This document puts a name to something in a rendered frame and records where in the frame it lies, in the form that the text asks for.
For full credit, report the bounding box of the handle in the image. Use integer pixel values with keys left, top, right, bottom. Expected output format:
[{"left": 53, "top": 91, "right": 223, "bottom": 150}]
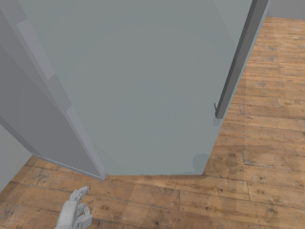
[{"left": 214, "top": 0, "right": 269, "bottom": 119}]

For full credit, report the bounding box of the robot left hand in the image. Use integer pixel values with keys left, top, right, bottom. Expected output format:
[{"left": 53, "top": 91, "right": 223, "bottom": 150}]
[{"left": 55, "top": 186, "right": 92, "bottom": 229}]

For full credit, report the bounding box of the fridge door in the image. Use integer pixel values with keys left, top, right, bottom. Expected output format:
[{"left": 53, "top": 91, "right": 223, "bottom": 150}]
[{"left": 18, "top": 0, "right": 273, "bottom": 176}]

